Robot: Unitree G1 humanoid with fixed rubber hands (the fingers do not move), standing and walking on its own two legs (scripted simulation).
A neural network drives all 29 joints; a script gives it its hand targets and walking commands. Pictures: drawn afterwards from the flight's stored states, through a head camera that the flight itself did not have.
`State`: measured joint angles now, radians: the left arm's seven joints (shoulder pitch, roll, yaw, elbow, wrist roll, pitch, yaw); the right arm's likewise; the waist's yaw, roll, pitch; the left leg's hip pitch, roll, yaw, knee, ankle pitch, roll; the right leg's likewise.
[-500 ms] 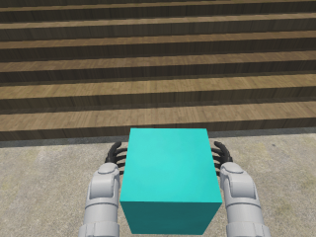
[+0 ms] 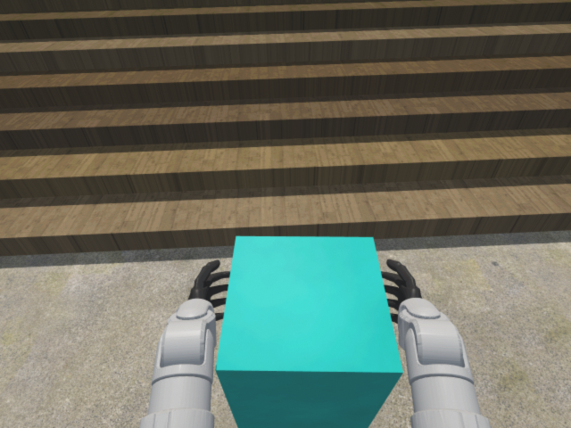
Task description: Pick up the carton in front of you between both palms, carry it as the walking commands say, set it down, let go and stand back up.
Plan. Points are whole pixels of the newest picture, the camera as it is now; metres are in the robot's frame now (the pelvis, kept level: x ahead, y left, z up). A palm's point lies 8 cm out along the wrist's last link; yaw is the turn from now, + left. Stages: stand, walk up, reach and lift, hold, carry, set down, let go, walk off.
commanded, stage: hold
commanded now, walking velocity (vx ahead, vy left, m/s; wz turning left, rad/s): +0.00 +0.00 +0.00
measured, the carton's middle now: (303, 336) +0.28 +0.00 -0.02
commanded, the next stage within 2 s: carry in 0.34 s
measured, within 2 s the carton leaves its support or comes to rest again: neither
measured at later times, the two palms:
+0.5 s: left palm (200, 298) +0.30 +0.15 +0.06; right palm (405, 296) +0.30 -0.15 +0.06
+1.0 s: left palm (205, 209) +0.49 +0.18 +0.07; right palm (366, 205) +0.49 -0.12 +0.07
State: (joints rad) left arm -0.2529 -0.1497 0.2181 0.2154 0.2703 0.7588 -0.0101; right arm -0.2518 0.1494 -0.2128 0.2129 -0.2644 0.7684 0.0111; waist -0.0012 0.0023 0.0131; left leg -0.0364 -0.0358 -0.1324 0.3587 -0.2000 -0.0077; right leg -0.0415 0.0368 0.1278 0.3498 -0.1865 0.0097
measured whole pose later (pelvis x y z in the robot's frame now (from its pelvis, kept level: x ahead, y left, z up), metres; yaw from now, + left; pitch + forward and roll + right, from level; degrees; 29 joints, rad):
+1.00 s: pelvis +0.22 +0.02 -0.02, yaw -2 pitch +6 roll +1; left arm -0.14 -0.13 0.13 -0.40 0.08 1.21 0.11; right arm -0.17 0.13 -0.08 -0.35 -0.10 1.20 -0.09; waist 0.01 -0.02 -0.09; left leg -0.33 -0.01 0.20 0.53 -0.30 0.08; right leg -0.28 -0.07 -0.07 0.94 -0.48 0.01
